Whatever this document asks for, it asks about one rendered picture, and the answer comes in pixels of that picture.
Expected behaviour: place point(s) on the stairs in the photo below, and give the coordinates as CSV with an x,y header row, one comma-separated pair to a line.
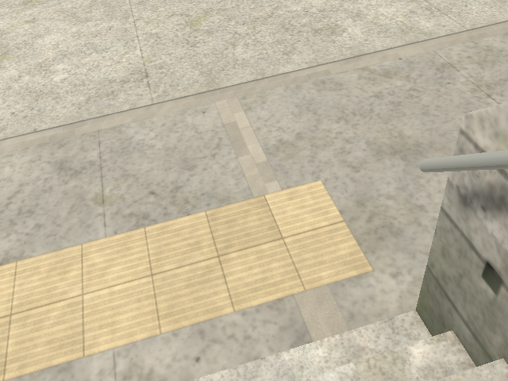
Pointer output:
x,y
399,348

